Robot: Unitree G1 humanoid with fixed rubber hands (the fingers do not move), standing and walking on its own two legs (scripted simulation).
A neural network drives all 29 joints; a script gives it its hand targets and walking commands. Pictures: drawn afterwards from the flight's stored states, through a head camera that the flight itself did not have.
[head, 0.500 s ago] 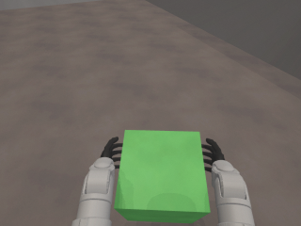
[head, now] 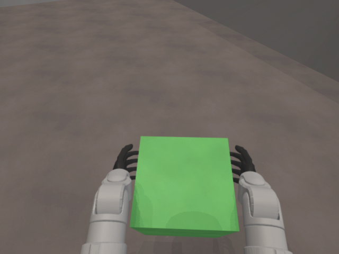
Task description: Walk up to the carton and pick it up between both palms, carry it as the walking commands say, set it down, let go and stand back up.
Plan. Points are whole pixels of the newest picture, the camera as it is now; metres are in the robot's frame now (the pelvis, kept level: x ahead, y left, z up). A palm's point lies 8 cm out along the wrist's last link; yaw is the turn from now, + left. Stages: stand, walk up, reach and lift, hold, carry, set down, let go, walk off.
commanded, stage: carry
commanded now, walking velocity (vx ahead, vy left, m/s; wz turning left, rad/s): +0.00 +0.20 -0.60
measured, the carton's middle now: (182, 191) +0.31 +0.00 -0.03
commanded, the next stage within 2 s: none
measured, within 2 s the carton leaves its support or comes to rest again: neither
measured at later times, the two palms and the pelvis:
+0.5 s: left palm (135, 167) +0.30 +0.11 +0.09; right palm (272, 211) +0.21 -0.17 +0.08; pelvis -0.01 +0.06 +0.01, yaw -16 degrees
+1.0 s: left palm (132, 165) +0.31 +0.12 +0.08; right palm (251, 251) +0.14 -0.12 +0.07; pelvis +0.00 +0.17 -0.01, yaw -36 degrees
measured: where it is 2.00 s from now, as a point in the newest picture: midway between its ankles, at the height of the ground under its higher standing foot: outside the picture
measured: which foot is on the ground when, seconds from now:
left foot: down 0.00-0.24, up 0.26-0.60, down 0.62-0.96, up 0.98-1.00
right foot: down 0.00-0.06, up 0.08-0.22, down 0.24-0.64, up 0.66-0.94, down 0.96-1.00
